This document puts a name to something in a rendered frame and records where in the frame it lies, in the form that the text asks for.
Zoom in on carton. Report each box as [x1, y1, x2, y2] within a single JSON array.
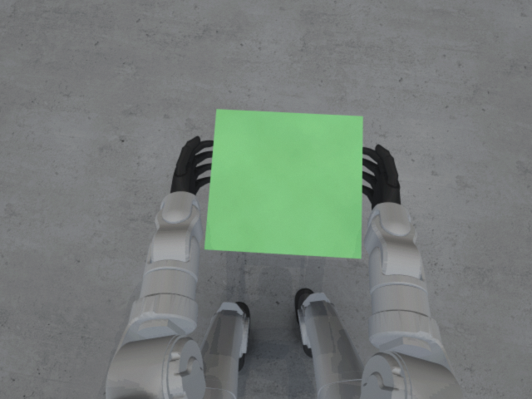
[[204, 109, 363, 259]]

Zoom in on left robot upper arm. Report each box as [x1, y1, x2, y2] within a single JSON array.
[[106, 334, 206, 399]]

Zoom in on right robot upper arm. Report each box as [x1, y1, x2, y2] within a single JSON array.
[[360, 351, 464, 399]]

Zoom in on robot right thigh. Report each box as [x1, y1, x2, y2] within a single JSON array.
[[298, 300, 365, 399]]

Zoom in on right robot forearm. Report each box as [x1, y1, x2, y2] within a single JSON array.
[[364, 202, 463, 395]]

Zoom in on right robot hand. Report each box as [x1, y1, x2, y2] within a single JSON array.
[[362, 145, 401, 210]]

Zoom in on left robot hand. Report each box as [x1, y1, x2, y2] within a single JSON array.
[[170, 136, 214, 196]]

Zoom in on left robot forearm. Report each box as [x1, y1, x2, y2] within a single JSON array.
[[106, 191, 203, 399]]

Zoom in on right robot shin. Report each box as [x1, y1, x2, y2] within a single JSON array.
[[303, 293, 337, 310]]

